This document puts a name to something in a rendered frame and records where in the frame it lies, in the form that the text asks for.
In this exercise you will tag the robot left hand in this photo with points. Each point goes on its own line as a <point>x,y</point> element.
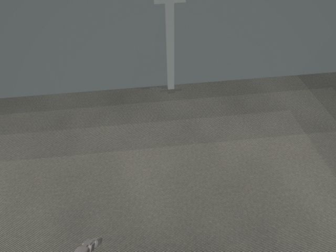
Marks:
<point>89,245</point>

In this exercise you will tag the panel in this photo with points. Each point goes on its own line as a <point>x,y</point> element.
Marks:
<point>169,32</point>

